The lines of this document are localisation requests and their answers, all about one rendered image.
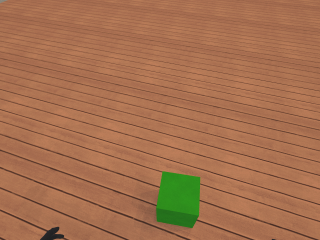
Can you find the carton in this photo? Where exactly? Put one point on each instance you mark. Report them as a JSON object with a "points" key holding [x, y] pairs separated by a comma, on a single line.
{"points": [[178, 200]]}

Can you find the left robot hand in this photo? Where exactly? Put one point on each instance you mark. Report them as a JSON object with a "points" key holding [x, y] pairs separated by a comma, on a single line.
{"points": [[50, 234]]}

